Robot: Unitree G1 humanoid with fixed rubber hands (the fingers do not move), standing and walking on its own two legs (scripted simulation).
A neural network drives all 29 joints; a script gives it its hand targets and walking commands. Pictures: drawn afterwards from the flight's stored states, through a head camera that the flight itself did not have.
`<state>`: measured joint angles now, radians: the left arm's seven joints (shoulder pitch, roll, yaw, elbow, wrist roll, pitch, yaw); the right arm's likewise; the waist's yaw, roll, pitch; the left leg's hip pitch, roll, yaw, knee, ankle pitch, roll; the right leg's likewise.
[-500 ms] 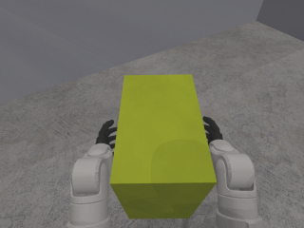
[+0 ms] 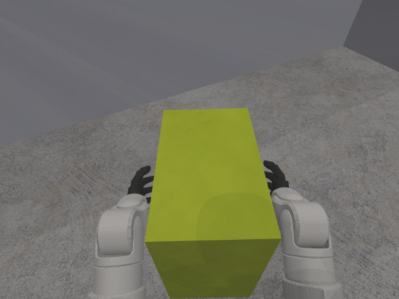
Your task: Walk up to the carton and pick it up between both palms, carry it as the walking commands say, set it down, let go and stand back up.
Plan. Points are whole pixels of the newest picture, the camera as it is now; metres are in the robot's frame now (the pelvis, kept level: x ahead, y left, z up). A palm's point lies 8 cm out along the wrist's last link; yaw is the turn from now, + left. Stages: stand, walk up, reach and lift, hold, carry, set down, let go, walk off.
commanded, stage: carry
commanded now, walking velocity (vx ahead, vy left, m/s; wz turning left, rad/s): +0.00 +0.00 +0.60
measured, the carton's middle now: (207, 206) +0.31 -0.01 +0.03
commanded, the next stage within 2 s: none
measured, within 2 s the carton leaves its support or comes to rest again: neither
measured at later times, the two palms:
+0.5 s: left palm (77, 241) +0.23 +0.23 +0.06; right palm (215, 197) +0.30 -0.02 +0.06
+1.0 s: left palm (53, 294) +0.14 +0.23 +0.08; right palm (205, 207) +0.28 +0.00 +0.07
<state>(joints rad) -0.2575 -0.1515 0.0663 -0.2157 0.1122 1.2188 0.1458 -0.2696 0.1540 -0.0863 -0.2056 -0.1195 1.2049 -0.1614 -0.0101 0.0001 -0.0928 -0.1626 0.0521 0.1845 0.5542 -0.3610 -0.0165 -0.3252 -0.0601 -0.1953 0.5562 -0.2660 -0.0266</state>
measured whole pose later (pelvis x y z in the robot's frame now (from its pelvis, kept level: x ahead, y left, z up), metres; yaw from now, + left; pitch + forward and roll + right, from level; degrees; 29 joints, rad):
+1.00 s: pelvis -0.04 -0.02 +0.00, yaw +32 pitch +2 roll +2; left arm -0.26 -0.15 0.06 -0.24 0.11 1.22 0.15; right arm -0.27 0.15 -0.09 -0.25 -0.11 1.22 -0.17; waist -0.03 0.01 -0.03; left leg -0.55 0.02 0.08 1.06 -0.44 -0.04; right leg -0.34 -0.14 -0.21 0.60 -0.29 -0.02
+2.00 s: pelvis -0.19 -0.09 -0.02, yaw +66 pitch +3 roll +1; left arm -0.26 -0.15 0.10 -0.23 0.11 1.21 0.14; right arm -0.30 0.16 -0.07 -0.19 -0.11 1.20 -0.18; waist -0.01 -0.03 -0.04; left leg -0.41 0.01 0.10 0.66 -0.29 0.02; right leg -0.51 -0.22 -0.18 0.94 -0.54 0.09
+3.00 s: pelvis -0.29 -0.23 -0.01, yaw +99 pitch +4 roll +0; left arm -0.24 -0.15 0.08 -0.29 0.06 1.21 0.16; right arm -0.27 0.15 -0.05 -0.28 -0.12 1.21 -0.17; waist 0.03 0.04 -0.04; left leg -0.48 -0.07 -0.01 0.56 -0.15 0.05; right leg -0.41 -0.03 -0.09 0.70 -0.48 0.08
